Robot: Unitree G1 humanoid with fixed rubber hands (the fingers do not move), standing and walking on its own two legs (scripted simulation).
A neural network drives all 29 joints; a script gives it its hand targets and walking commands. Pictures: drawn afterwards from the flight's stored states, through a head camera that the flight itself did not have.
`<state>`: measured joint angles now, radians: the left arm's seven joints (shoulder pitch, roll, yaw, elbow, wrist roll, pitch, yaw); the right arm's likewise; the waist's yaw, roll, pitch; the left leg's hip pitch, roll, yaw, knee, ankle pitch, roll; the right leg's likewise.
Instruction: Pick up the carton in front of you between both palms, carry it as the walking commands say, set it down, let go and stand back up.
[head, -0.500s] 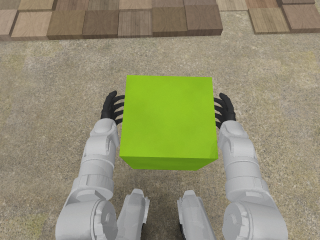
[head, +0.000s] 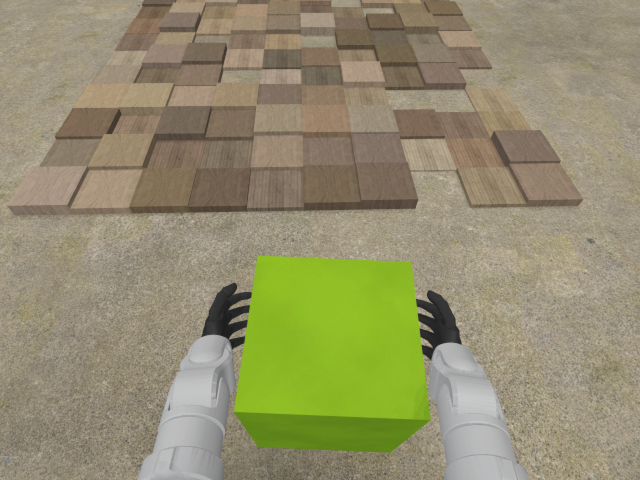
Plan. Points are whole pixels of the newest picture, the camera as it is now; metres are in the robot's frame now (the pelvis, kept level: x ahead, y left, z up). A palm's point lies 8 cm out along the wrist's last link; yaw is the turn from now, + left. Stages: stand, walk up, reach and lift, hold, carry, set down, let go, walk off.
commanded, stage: reach and lift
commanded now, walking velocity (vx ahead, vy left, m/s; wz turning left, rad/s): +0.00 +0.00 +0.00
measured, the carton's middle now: (328, 361) +0.32 +0.00 -0.09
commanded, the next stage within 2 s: hold in 1.28 s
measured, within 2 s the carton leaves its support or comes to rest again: neither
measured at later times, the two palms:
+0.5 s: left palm (199, 335) +0.29 +0.15 +0.06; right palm (466, 347) +0.29 -0.15 +0.06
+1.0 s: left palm (198, 322) +0.30 +0.15 +0.07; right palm (468, 334) +0.30 -0.15 +0.07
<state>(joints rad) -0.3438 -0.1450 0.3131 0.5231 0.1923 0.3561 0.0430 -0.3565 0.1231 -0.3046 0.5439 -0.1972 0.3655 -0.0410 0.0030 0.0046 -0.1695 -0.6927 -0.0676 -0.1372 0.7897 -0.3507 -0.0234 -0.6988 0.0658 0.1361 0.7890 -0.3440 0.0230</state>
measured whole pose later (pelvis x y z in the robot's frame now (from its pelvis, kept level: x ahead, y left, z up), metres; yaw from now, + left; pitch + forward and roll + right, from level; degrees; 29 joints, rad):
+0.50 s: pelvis -0.01 +0.00 +0.03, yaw +0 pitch -3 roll +0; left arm -0.31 -0.16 0.30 0.41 0.29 0.60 -0.01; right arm -0.31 0.16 -0.30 0.41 -0.29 0.61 0.00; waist 0.00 0.00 -0.01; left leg -0.19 -0.05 -0.14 0.49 -0.23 -0.02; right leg -0.20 0.05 0.14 0.49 -0.23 0.02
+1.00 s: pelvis +0.01 +0.00 +0.04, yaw +0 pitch -4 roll +0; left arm -0.27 -0.15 0.25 0.32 0.28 0.65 -0.01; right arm -0.27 0.15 -0.24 0.32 -0.28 0.66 -0.01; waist 0.00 0.00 -0.01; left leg -0.12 -0.04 -0.14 0.40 -0.21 -0.01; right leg -0.12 0.04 0.14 0.40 -0.21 0.01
